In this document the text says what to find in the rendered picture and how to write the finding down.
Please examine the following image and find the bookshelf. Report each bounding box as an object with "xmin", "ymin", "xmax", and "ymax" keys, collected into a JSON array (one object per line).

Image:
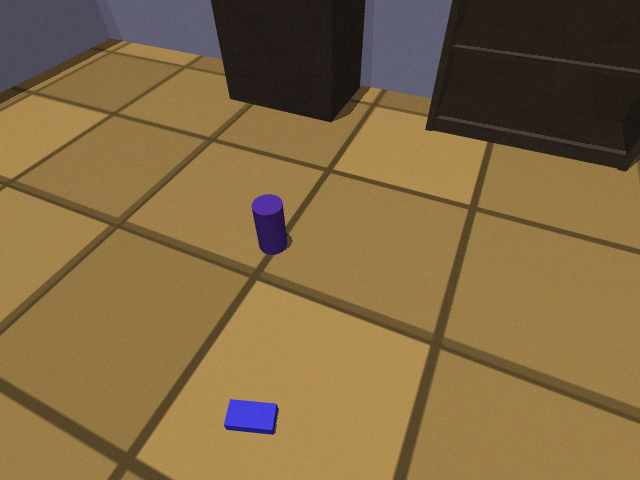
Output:
[{"xmin": 425, "ymin": 0, "xmax": 640, "ymax": 172}]

